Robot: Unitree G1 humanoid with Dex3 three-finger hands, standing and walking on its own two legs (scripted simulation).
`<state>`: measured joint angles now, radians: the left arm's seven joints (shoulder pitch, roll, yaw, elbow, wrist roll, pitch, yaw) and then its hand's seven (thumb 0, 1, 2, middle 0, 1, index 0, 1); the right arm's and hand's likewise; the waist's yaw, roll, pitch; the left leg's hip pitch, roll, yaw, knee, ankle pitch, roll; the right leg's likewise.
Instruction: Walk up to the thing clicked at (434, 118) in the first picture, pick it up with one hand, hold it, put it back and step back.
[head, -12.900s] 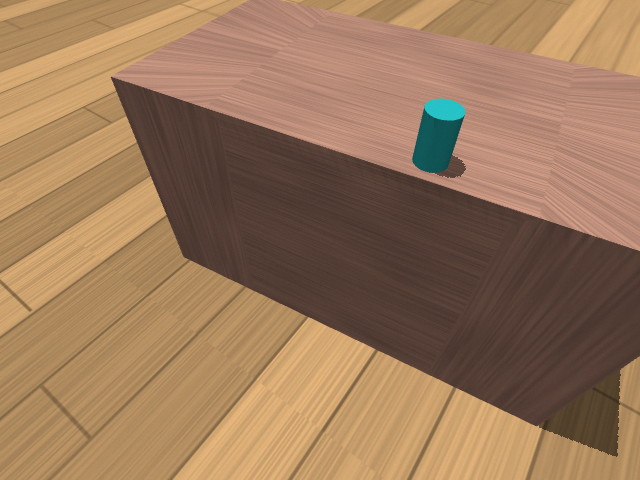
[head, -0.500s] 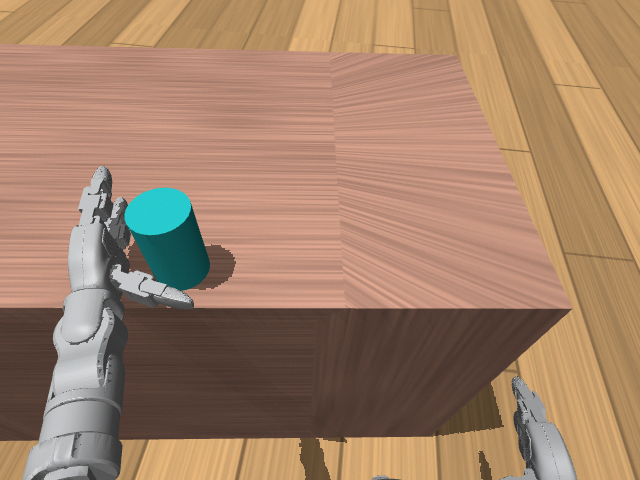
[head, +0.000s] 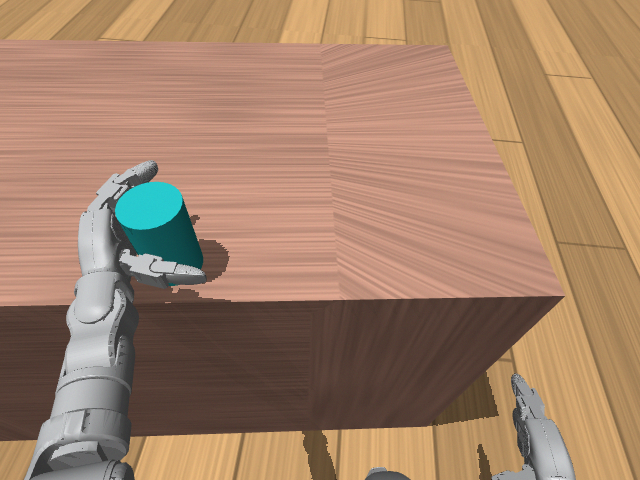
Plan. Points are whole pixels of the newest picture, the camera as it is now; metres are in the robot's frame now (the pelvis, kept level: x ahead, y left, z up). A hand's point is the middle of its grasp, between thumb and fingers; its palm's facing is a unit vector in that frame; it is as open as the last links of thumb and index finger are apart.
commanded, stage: close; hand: left
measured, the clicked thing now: (163, 236) +0.41 +0.18 +0.07
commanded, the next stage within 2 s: settle in 0.36 s
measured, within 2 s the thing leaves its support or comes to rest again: leaves its support in 0.78 s
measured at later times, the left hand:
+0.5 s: hand (158, 234) +0.40 +0.19 +0.08, palm faces +0.16 -0.99 +0.03, open 10.3 cm
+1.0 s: hand (149, 214) +0.41 +0.19 +0.12, palm faces +0.17 -0.99 +0.00, open 10.4 cm
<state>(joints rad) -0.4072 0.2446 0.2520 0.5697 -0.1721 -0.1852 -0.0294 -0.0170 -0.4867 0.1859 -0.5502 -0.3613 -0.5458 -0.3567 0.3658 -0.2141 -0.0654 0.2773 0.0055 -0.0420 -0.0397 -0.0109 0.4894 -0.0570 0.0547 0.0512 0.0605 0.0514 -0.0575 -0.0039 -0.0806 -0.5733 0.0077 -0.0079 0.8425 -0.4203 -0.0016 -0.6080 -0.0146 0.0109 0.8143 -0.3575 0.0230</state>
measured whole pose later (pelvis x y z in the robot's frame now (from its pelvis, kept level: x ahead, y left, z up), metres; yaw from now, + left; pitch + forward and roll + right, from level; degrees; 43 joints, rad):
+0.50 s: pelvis +0.00 +0.00 +0.00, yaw +0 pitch +10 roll -1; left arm -0.43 0.24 0.25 0.61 -0.17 -0.23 -0.03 0.00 -0.42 0.92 -0.80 -0.89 -0.81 -0.88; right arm 0.37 -0.22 -0.07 0.28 0.00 -0.02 -0.02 -0.01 0.49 -0.06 0.05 0.05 0.06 0.05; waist -0.05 0.00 -0.09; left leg -0.61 0.00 -0.01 0.87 -0.43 0.00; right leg -0.65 -0.02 0.01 0.84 -0.37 0.03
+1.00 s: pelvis +0.01 +0.00 +0.00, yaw +0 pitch +7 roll -1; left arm -0.43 0.26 0.24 0.55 -0.16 -0.10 0.00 0.00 -0.48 1.12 -0.71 -1.07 -0.72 -1.06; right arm 0.36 -0.21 -0.05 0.30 0.02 -0.01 -0.06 -0.01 0.52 -0.06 0.05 0.05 0.06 0.05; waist -0.05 0.01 -0.09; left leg -0.52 0.01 0.00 0.81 -0.42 0.00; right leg -0.56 -0.02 0.01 0.78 -0.36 0.03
